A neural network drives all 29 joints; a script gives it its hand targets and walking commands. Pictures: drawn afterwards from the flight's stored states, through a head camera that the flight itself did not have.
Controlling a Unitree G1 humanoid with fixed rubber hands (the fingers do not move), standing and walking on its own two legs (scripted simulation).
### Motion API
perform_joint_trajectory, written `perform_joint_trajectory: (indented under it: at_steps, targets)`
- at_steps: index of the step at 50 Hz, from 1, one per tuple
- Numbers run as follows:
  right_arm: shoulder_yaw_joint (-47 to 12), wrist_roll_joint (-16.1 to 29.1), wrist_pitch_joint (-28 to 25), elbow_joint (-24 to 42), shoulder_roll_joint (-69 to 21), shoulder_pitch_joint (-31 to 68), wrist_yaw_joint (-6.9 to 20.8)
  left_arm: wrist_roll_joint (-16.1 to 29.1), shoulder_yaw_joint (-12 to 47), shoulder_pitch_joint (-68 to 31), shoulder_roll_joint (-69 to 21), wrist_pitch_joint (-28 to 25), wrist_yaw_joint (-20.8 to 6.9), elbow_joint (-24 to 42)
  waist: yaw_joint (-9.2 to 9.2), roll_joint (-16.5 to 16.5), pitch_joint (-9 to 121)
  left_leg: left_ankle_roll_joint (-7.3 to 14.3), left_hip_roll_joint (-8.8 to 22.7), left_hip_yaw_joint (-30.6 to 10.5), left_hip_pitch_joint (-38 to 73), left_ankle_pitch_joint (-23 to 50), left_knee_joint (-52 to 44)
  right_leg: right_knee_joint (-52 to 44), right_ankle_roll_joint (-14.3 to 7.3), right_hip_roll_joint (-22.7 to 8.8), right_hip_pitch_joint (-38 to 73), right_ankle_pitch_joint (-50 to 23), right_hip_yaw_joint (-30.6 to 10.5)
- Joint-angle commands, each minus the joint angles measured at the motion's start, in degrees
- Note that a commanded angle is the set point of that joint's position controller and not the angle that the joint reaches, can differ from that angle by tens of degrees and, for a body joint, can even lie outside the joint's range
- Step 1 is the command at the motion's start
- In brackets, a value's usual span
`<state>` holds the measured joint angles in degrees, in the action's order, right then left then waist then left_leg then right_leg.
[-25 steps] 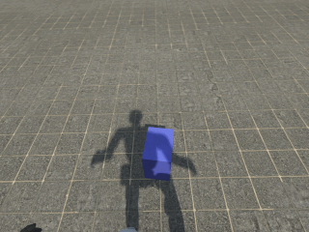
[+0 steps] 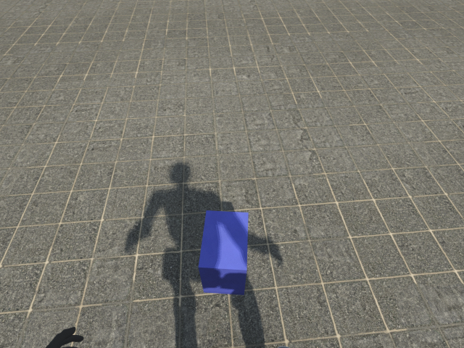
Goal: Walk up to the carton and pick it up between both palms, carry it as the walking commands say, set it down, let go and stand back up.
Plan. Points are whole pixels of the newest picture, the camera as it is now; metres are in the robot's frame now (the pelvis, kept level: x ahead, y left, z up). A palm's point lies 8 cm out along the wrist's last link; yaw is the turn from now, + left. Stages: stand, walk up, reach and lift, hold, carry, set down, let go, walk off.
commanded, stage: walk up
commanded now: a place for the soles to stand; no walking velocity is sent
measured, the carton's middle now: (225, 253) +0.57 +0.05 -0.61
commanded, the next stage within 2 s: none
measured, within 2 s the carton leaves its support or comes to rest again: neither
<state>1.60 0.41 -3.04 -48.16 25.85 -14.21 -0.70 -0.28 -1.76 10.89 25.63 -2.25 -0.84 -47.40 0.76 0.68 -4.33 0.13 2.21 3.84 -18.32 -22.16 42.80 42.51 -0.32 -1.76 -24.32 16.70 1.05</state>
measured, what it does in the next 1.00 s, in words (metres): steps to the left: left foot, then right foot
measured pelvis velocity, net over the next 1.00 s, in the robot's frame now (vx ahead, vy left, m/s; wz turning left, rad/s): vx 0.07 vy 0.08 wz -0.03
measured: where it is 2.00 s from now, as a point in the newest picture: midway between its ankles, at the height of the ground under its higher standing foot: outside the picture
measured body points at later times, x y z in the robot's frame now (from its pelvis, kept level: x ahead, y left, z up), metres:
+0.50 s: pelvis +0.02 +0.00 +0.03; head +0.03 +0.00 +0.48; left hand +0.14 +0.32 -0.08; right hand +0.16 -0.33 -0.07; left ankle +0.00 +0.12 -0.71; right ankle +0.06 -0.12 -0.71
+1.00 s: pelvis +0.07 +0.08 +0.01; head +0.09 +0.08 +0.46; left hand +0.15 +0.42 -0.09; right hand +0.15 -0.27 -0.08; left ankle +0.10 +0.20 -0.71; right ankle +0.12 -0.03 -0.71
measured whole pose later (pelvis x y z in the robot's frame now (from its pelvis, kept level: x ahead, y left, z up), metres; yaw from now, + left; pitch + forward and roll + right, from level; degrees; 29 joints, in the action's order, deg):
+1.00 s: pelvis +0.07 +0.08 +0.01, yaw -2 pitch -2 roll +0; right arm 3.3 -1.1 -1.1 -50.4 26.3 -12.6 1.2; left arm -1.5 -3.0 15.3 26.5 -1.1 -1.1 -54.1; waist 0.9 0.5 -3.4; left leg 0.4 2.6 4.7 -16.2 -17.5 36.1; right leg 36.9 -0.7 0.3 -18.9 20.1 0.6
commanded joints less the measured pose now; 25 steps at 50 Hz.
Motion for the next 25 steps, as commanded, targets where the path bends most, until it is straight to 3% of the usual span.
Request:
perform_joint_trajectory:
  at_steps: [1,3,7,23,24,25]
  targets:
    - [2.38,-0.53,-1.54,-0.39,13.35,0.24,-0.38,0.95,-1.56,-2.33,9.43,0.15,0.23,0.97,-1.04,-0.18,4.86,4.43,6.96,-11.0,-0.69,8.22,-13.28,-7.26,-3.83,-4.15,5.3,-9.1,-6.12]
    - [1.72,-0.1,-1.53,-1.77,12.42,2.61,-0.32,1.11,-1.75,-2.6,9.79,0.21,0.35,-1.37,-2.14,1.12,6.39,4.28,7.1,-9.31,-0.38,15.46,-12.69,-7.79,-3.45,-4.07,10.84,-13.0,-4.7]
    - [1.1,0.2,-1.08,-5.12,10.45,5.22,-0.42,1.11,-1.13,-6.22,9.41,0.27,0.54,-4.07,-1.41,0.57,7.55,2.59,4.61,-5.52,3.31,18.33,-13.14,-10.38,-4.75,-6.12,12.97,-20.48,-6.08]
    - [-0.05,-0.28,0.36,-12.91,8.78,14.71,0.36,0.41,0.08,-12.46,7.42,0.96,0.17,-13.05,-1.15,-0.74,5.99,1.18,6.04,-5.5,10.92,13.48,-26.07,-23.73,-1.64,-5.91,15.11,-12.59,-5.64]
    - [3.15,-2.28,1.78,-7.95,13.1,14.26,2.3,-0.23,-3.32,-2.73,14.65,-0.78,0.98,-12.07,-3.11,-5.29,6.87,3.09,2.07,-1.9,5.26,-4.12,-17.15,-23.16,-4.48,-7.47,20.81,6.56,-8.95]
    - [2.93,-2.64,2.59,-5.5,10.99,16.15,3.3,-0.82,-4.73,3.63,17.93,-1.18,1.58,-13.19,-5.44,0.23,5.26,3.03,0.42,-0.86,-6.4,-9.0,-8.65,-26.96,-7.66,-12.38,25.65,19.92,-18.15]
